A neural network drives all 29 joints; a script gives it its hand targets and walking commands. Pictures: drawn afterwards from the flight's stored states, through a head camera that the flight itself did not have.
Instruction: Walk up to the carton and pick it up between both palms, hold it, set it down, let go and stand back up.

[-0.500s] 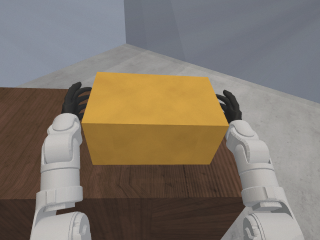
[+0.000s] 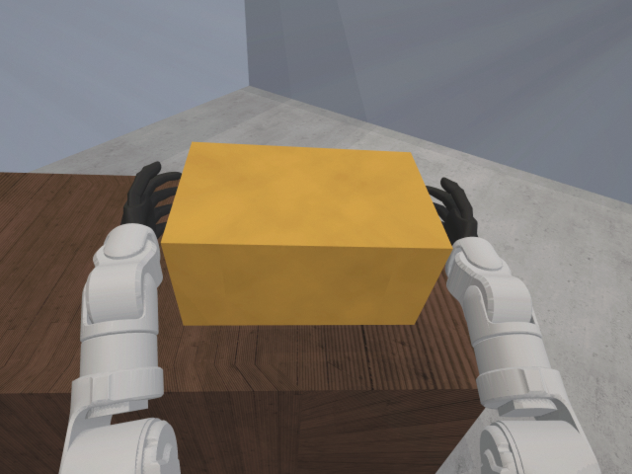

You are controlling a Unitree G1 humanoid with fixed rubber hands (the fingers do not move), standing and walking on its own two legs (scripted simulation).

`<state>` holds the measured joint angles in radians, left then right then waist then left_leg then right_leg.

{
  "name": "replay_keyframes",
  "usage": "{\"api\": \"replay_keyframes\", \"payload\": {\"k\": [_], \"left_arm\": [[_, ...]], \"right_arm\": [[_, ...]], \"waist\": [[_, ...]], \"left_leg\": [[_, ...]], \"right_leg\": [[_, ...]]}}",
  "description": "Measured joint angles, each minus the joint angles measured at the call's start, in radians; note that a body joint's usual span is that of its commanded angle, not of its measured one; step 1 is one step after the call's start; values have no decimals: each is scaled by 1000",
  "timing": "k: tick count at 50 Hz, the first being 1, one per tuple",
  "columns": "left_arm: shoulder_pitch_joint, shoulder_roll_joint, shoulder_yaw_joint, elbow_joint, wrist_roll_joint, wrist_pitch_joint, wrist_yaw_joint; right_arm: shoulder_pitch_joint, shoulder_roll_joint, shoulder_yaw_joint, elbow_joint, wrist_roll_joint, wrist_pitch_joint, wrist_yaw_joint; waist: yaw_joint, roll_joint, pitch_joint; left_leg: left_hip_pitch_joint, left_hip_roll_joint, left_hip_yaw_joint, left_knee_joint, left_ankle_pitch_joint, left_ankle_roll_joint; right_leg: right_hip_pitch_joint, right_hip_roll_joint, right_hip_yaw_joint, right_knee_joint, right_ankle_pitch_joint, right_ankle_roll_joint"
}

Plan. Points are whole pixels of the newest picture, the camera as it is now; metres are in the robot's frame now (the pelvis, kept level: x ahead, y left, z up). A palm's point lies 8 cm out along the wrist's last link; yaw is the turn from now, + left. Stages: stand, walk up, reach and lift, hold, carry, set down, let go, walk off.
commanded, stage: set down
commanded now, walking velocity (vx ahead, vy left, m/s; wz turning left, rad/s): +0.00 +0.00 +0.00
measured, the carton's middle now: (303, 233) +0.38 +0.00 +0.16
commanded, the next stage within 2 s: none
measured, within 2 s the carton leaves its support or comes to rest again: neither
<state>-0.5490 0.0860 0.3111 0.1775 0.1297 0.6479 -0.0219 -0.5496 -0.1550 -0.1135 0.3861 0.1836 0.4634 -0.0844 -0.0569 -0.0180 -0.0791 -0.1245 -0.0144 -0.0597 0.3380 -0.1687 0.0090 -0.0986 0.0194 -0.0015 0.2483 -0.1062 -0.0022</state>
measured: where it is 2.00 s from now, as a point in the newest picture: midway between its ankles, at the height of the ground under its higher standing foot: outside the picture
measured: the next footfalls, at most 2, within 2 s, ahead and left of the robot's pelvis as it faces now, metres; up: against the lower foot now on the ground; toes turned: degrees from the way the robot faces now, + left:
none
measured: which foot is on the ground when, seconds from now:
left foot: down 0.00-1.00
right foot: down 0.00-1.00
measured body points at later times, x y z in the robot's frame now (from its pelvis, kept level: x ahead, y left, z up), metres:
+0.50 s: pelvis +0.01 +0.00 +0.00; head -0.01 +0.02 +0.45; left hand +0.38 +0.21 +0.14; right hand +0.37 -0.18 +0.11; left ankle +0.01 +0.11 -0.75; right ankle +0.02 -0.12 -0.75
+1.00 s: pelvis +0.03 +0.00 +0.00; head +0.02 +0.02 +0.45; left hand +0.39 +0.21 +0.11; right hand +0.38 -0.18 +0.09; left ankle +0.01 +0.11 -0.75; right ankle +0.02 -0.12 -0.75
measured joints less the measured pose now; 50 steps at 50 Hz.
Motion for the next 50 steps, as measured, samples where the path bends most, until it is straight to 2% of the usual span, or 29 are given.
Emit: {"api": "replay_keyframes", "payload": {"k": [7,13,16,19,25,30,36,44,50], "left_arm": [[-3,-15,19,5,4,-56,-11],[8,-49,70,41,76,-155,-67],[25,-51,76,61,91,-184,-82],[47,-43,50,81,74,-219,-75],[85,-22,-42,117,8,-301,-22],[90,-13,-75,131,-15,-330,0],[100,-15,-71,117,-9,-336,0],[142,-19,-62,100,-4,-347,-10],[147,-11,-78,137,-18,-384,-8]], "right_arm": [[14,21,-25,-12,-26,-52,9],[37,89,-84,45,-143,-184,51],[65,110,-90,73,-180,-240,55],[106,116,-86,89,-190,-297,51],[174,91,-69,94,-154,-393,35],[180,67,-53,94,-122,-411,29],[175,52,-31,86,-96,-405,22],[200,64,-20,76,-105,-407,21],[223,78,-36,80,-124,-434,22]], "waist": [[4,-3,8],[10,-4,45],[14,-4,67],[23,-4,82],[39,-6,78],[37,-13,67],[33,-21,63],[34,-21,68],[42,-12,63]], "left_leg": [[14,-2,-2,-4,0,0],[74,-8,-2,-19,-3,3],[89,-10,-4,-20,-6,4],[85,-12,-9,-16,-9,4],[49,-13,-18,-6,-15,4],[28,-8,-16,-6,-19,3],[25,-1,-7,-9,-26,1],[21,0,-5,-6,-34,2],[1,-4,-12,1,-34,3]], "right_leg": [[12,-3,-3,3,-5,0],[62,-9,-5,11,-21,2],[78,-12,-9,13,-28,3],[78,-14,-16,14,-32,4],[52,-15,-30,10,-35,4],[34,-12,-30,2,-34,2],[31,-5,-23,-9,-32,0],[32,-4,-24,-13,-38,0],[18,-8,-34,-13,-38,3]]}}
